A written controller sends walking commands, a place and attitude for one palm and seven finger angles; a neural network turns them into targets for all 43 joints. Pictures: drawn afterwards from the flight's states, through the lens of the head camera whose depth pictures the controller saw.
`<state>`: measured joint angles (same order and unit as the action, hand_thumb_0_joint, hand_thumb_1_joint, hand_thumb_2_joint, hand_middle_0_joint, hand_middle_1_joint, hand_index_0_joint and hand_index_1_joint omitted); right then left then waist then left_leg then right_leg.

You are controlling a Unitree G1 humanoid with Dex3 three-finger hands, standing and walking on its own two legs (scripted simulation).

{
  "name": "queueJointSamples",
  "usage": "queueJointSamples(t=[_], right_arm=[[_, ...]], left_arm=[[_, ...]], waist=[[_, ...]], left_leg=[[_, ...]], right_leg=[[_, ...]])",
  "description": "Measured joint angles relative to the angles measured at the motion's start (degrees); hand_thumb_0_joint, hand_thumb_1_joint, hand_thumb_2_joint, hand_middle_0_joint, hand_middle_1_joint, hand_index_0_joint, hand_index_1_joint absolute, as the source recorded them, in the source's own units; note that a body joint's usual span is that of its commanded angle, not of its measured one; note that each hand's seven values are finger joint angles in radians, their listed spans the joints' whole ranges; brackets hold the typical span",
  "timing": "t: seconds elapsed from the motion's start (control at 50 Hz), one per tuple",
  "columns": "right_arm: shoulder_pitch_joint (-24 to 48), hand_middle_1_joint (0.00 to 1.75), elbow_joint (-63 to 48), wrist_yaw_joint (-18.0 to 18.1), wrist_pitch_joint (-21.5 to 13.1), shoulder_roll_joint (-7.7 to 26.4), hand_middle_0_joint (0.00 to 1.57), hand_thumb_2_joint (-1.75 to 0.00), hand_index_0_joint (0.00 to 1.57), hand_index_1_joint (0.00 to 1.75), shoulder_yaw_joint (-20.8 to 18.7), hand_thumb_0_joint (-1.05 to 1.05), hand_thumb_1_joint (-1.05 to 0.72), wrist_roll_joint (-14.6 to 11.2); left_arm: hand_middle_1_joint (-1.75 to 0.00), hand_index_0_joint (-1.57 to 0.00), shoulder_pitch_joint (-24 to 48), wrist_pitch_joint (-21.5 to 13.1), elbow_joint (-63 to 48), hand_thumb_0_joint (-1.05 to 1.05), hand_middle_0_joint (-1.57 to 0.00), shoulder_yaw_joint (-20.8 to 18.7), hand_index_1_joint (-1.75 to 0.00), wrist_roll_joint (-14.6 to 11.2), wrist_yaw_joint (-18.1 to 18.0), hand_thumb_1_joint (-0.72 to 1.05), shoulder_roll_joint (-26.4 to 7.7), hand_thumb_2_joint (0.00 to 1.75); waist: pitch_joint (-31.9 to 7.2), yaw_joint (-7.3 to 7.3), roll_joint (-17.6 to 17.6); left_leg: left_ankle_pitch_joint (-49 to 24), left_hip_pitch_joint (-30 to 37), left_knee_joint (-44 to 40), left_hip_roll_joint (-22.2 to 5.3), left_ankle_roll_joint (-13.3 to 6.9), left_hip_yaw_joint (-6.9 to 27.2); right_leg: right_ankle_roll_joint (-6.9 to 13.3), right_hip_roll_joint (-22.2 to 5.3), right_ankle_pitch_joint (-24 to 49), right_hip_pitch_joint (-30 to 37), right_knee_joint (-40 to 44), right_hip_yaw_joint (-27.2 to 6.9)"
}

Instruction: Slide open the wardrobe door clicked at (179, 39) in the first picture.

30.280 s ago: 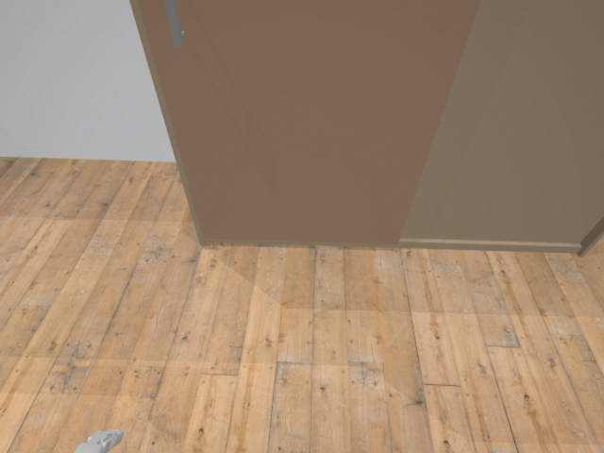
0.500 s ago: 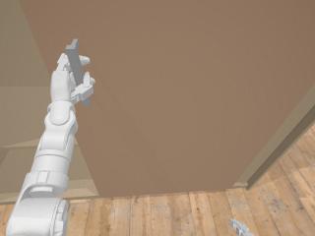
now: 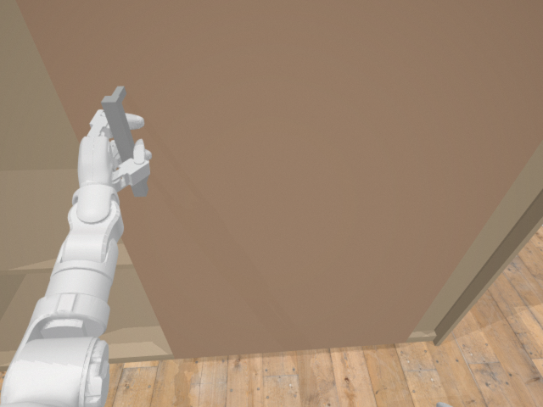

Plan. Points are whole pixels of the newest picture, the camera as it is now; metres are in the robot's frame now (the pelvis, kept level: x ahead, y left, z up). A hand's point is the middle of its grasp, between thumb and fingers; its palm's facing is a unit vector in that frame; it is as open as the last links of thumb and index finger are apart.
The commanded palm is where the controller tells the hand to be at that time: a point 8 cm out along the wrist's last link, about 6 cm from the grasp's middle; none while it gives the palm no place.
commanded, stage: stop walking and hold the door there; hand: left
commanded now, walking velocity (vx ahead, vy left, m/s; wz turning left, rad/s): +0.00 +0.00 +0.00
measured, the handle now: (130, 144) +0.45 +0.26 +0.19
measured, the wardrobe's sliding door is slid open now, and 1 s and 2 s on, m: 0.68 0.68 0.68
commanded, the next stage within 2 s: loosen the grip on the handle in 0.06 s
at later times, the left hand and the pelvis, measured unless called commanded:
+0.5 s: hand (136, 163) +0.40 +0.24 +0.18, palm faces +0.33 -0.94 -0.13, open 11.4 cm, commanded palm +0.36 +0.27 +0.18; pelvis -0.01 -0.01 +0.00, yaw -1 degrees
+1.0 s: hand (132, 163) +0.41 +0.24 +0.18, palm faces +0.31 -0.94 -0.13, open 14.4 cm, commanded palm +0.37 +0.30 +0.18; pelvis +0.02 -0.01 +0.00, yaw -1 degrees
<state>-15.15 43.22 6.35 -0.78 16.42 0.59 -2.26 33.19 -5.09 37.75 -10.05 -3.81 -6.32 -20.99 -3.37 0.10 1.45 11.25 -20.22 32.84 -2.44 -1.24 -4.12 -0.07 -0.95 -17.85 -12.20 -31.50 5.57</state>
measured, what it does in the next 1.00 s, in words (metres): stands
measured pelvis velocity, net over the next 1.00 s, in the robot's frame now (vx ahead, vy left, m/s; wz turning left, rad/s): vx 0.02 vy -0.01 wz -0.02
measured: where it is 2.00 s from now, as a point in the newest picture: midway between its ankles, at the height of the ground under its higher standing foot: outside the picture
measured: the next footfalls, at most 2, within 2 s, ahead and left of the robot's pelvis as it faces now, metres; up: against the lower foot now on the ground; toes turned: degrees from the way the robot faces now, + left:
none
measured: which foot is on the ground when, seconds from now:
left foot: down 0.00-1.00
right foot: down 0.00-1.00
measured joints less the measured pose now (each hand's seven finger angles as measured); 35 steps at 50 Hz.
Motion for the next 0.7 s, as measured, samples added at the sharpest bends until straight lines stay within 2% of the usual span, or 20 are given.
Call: queueJointSamples(t=[0.16, 0.2, 0.22, 0.26, 0.3, 0.36, 0.42, 0.54, 0.62, 0.7], right_arm=[[1.1, 0.3, -0.9, -0.1, 0.2, -1.3, 0.2, -0.89, 0.2, 0.3, 0.7, 0.01, -0.9, 0.0], [1.9, 0.3, -1.4, -1.4, -1.2, -2.4, 0.2, -0.89, 0.2, 0.3, 0.0, 0.01, -0.9, 0.6], [2.6, 0.3, -1.3, -1.9, -2.3, -3.1, 0.2, -0.89, 0.2, 0.3, 0.3, 0.02, -0.9, 0.4], [3.0, 0.3, -2.4, -2.7, -3.9, -3.9, 0.2, -0.89, 0.21, 0.3, 0.5, 0.02, -0.9, 0.1], [2.8, 0.3, -3.5, -3.1, -5.2, -3.8, 0.2, -0.89, 0.21, 0.3, 0.5, 0.01, -0.9, 0.5], [2.2, 0.3, -4.5, -3.3, -6.3, -3.2, 0.2, -0.89, 0.21, 0.3, 0.5, 0.01, -0.9, 0.6], [2.1, 0.3, -4.5, -3.3, -6.5, -2.9, 0.2, -0.89, 0.21, 0.3, 1.1, 0.01, -0.9, 0.4], [0.9, 0.3, -3.6, -2.2, -6.6, -2.3, 0.2, -0.89, 0.21, 0.3, 1.5, 0.01, -0.9, 0.1], [0.0, 0.3, -3.1, -1.7, -6.5, -1.6, 0.2, -0.89, 0.21, 0.3, 1.2, 0.02, -0.9, 0.2], [-0.8, 0.3, -2.8, -1.5, -6.3, -1.2, 0.2, -0.89, 0.21, 0.3, 0.6, 0.02, -0.9, 0.4]], left_arm=[[-1.4, -0.26, -0.9, -0.3, -1.7, -0.05, -0.46, 0.5, -1.37, -0.3, -0.1, 0.73, 0.7, 0.85], [-1.4, -0.28, 2.6, -0.5, 0.8, -0.06, -0.46, -1.8, -1.37, 3.3, 3.4, 0.68, 0.0, 0.84], [-1.4, -0.29, 5.1, 0.2, 2.9, -0.06, -0.46, -3.0, -1.37, 3.9, 4.6, 0.66, -0.7, 0.83], [-1.41, -0.33, 6.9, 1.4, 3.1, -0.06, -0.48, -5.6, -1.38, 3.3, 6.0, 0.61, -1.1, 0.81], [-1.41, -0.36, 5.0, 1.4, 0.5, -0.05, -0.49, -7.6, -1.39, 2.2, 6.1, 0.55, -0.4, 0.77], [-1.41, -0.39, 1.2, 0.5, -2.6, -0.03, -0.48, -7.6, -1.39, 2.5, 4.7, 0.4, 0.3, 0.69], [-1.41, -0.35, 0.4, 0.2, -2.9, -0.02, -0.47, -7.5, -1.35, 2.8, 3.4, 0.17, -0.4, 0.57], [-1.36, -0.36, -0.1, -1.4, -3.7, -0.01, -0.43, -7.8, -1.33, 2.2, 3.9, -0.26, -2.0, 0.35], [-1.32, -0.35, -1.3, -1.1, -4.9, -0.01, -0.39, -8.5, -1.3, 1.6, 4.6, -0.42, -2.8, 0.27], [-1.31, -0.32, -3.8, -1.0, -8.1, -0.01, -0.42, -9.0, -1.25, 0.2, 5.6, -0.5, -2.5, 0.23]], waist=[[0.0, 0.61, 0.3], [2.0, 1.27, -0.2], [2.5, 0.97, -1.2], [3.2, 0.44, -2.4], [3.2, 0.41, -2.1], [2.4, 0.2, -1.1], [2.2, -0.52, -1.3], [2.9, -0.78, -2.1], [3.0, -1.03, -1.7], [2.8, -0.73, -1.2]], left_leg=[[0.6, 0.0, 0.3, 0.2, -0.1, 0.2], [0.2, 0.2, 0.1, -0.1, -0.2, 0.0], [-0.5, 0.0, -0.7, 0.2, -0.2, -0.1], [-1.8, -0.6, -2.0, 0.5, -0.1, -0.1], [-2.5, -0.5, -2.9, 0.3, 0.1, -0.5], [-2.6, -0.7, -3.0, 0.2, -0.1, -1.0], [-2.3, -1.1, -2.7, 0.3, -0.2, -1.2], [-1.6, -1.6, -1.6, 0.1, 0.1, -0.7], [-1.0, -2.1, -1.1, -0.1, 0.1, -0.6], [-0.3, -2.2, -0.8, -0.2, 0.1, -0.6]], right_leg=[[-0.1, -0.2, -0.5, 0.2, 0.0, 0.2], [0.2, 0.1, 0.1, 0.3, 0.3, 0.0], [0.4, -0.2, 0.2, -0.5, -0.2, 0.0], [0.6, -0.4, 0.6, -1.7, -0.5, 0.0], [0.7, -0.3, 1.2, -2.0, 0.2, -0.4], [0.5, -0.2, 1.5, -2.4, 0.2, -0.9], [0.4, -0.3, 1.1, -3.2, -0.8, -1.2], [0.8, 0.2, 0.6, -3.7, -1.4, -1.4], [0.8, 0.5, 0.4, -3.8, -1.1, -1.5], [0.7, 0.5, 0.1, -3.5, -0.7, -1.5]])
